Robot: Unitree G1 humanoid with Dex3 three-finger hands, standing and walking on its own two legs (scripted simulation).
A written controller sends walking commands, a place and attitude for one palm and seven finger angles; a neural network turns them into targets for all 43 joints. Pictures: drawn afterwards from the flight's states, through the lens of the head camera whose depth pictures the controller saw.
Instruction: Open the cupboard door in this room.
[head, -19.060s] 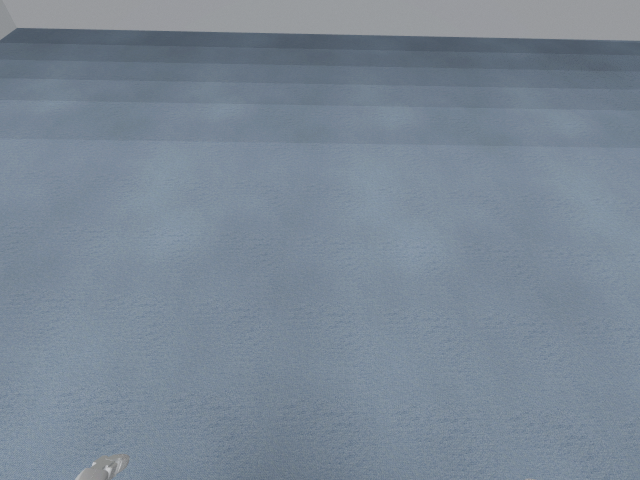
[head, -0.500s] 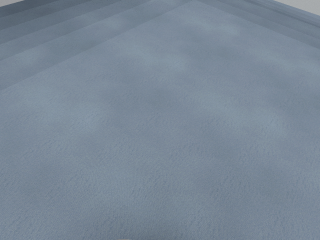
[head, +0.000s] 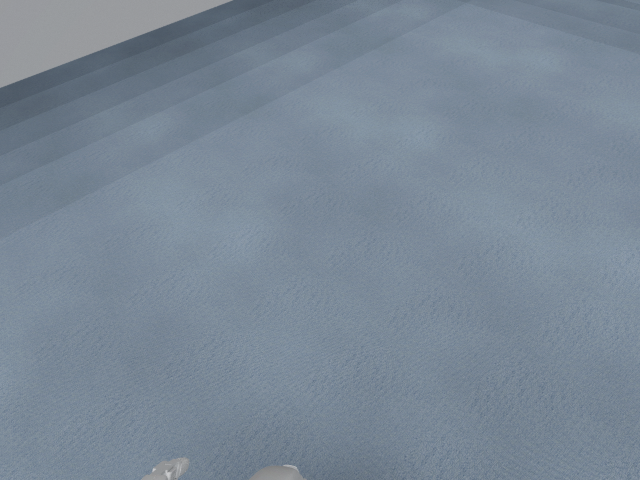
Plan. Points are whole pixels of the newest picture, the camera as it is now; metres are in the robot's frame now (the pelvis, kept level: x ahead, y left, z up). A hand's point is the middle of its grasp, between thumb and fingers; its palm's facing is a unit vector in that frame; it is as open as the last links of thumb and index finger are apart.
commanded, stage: turn or walk to find it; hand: left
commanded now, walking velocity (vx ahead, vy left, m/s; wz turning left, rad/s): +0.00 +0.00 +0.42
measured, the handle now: out of the picture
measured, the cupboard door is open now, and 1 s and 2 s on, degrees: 0 0 0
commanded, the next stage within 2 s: stand and wait in 1.70 s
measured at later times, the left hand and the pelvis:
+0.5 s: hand out of the picture -0.05 +0.25 -0.18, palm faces +0.29 -0.93 -0.25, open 7.4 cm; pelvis -0.02 +0.04 +0.00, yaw +12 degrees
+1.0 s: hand out of the picture -0.01 +0.21 -0.14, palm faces +0.41 -0.86 -0.29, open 7.4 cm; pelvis -0.03 -0.01 +0.00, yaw +25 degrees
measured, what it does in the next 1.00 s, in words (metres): steps on the spot, turning left: left foot, then right foot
